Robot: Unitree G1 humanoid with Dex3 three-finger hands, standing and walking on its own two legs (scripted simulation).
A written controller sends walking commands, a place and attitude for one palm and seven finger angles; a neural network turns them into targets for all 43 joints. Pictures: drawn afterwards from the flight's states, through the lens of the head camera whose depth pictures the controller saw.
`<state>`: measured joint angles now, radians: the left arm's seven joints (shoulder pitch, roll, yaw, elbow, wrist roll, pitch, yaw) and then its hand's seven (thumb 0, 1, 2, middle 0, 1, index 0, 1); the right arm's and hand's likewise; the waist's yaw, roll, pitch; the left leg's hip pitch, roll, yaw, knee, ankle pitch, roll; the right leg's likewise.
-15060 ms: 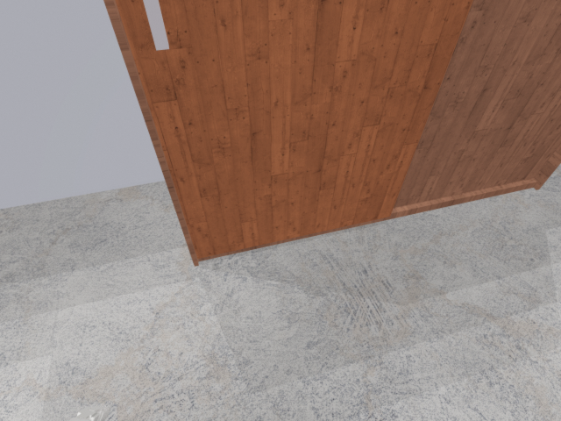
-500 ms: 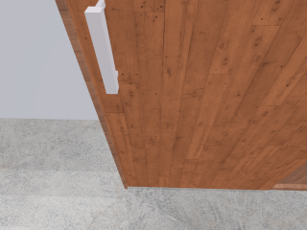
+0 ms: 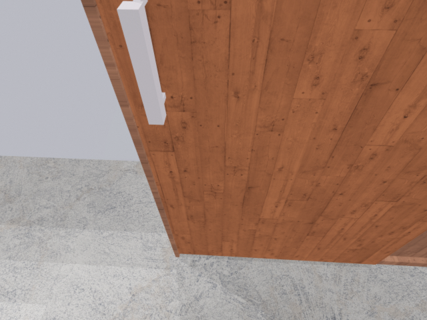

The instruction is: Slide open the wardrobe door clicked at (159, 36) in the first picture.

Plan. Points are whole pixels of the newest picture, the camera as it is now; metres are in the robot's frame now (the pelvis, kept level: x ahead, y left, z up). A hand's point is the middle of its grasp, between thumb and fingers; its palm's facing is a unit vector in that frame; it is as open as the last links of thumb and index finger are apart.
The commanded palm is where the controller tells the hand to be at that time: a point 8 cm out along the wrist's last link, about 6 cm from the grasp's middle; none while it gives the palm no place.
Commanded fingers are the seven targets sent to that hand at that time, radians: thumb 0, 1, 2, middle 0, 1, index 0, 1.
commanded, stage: raise the hand with hooked fingers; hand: left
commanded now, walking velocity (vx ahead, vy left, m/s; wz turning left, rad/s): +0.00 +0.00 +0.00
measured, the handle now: (150, 64) +0.44 +0.14 +0.25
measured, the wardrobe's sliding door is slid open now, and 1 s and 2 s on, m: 0.00 0.00 0.00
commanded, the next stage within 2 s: none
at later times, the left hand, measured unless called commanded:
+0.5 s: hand (89, 294) +0.15 +0.21 +0.05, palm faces +0.13 -0.99 -0.07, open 9.5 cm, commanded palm +0.13 +0.26 +0.06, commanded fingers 0.00 0.20 0.60 -0.25 -0.75 -0.25 -0.75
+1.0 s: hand (37, 229) +0.20 +0.26 +0.15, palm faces +0.11 -0.99 -0.09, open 12.5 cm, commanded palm +0.16 +0.30 +0.17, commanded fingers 0.00 -0.38 0.35 -0.29 -1.12 -0.29 -1.12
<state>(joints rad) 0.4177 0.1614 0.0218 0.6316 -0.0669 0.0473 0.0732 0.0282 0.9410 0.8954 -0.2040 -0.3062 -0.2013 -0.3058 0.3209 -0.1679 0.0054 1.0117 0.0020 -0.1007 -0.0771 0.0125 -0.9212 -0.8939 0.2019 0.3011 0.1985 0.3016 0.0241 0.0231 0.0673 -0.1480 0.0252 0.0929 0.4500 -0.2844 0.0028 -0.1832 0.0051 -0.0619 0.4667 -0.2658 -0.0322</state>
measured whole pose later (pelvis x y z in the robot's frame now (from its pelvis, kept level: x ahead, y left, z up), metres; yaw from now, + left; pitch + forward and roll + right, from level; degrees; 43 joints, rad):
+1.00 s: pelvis -0.03 +0.01 -0.01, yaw +3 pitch -4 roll +0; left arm 0.11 0.36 0.36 -0.10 -0.34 0.05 -0.34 0.00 -0.16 0.45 -0.28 -0.98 -0.27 -0.98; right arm 0.24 -0.30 0.05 0.67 0.06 -0.35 -0.10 0.01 -0.90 -0.89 0.20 0.30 0.20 0.30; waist 0.06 0.04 -0.01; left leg -0.19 0.01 0.05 0.55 -0.29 0.02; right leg -0.19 -0.02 -0.10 0.53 -0.27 -0.02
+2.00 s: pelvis -0.03 +0.00 +0.00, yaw +3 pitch -6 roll +0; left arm -0.35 0.57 0.49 0.09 -0.30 0.46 -0.45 -0.02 -0.50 0.30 -0.30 -1.20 -0.30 -1.20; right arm 0.16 -0.30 0.11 0.64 0.10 -0.18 -0.08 0.01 -0.90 -0.89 0.20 0.30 0.20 0.30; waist 0.08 0.07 -0.02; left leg -0.11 0.01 0.04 0.44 -0.23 0.01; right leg -0.11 -0.01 -0.11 0.44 -0.23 -0.03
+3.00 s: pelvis -0.02 +0.00 +0.00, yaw +2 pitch -4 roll +0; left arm -0.52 0.44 0.33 0.18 -0.25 0.46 -0.30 -0.02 -0.50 0.30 -0.30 -1.20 -0.30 -1.20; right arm 0.15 -0.27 0.10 0.68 0.09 -0.15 -0.09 0.01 -0.90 -0.89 0.20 0.30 0.20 0.30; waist 0.06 0.06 -0.04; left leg -0.11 -0.01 0.05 0.41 -0.23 0.02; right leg -0.13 -0.02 -0.10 0.44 -0.24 -0.02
